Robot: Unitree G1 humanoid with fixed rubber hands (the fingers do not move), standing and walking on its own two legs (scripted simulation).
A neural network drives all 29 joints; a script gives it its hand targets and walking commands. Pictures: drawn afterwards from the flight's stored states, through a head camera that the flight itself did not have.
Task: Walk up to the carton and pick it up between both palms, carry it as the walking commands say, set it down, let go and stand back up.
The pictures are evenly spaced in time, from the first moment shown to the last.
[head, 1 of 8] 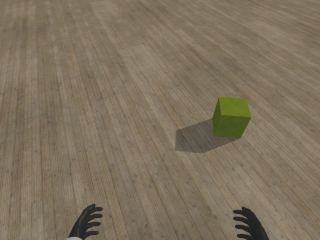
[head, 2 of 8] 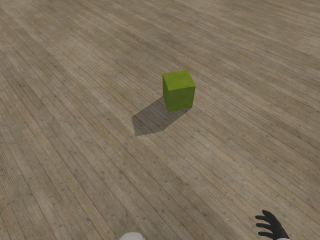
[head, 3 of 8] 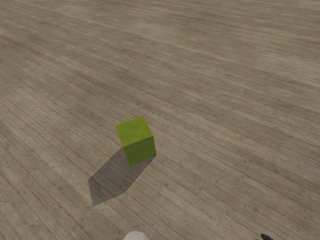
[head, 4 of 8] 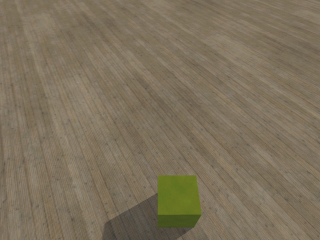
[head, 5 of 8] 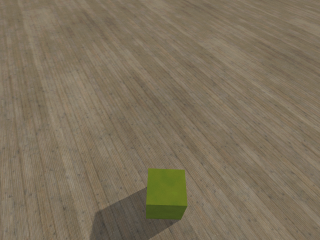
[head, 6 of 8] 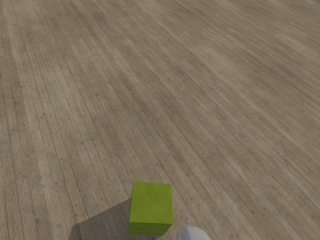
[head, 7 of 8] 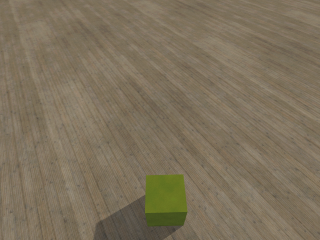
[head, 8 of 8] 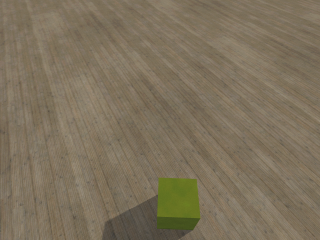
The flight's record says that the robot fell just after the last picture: no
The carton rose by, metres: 0.00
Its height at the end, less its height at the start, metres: +0.00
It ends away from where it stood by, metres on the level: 0.00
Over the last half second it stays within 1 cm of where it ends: yes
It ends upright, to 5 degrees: yes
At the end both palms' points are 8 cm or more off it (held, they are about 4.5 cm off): yes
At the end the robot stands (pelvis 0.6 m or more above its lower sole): yes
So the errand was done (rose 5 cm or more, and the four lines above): no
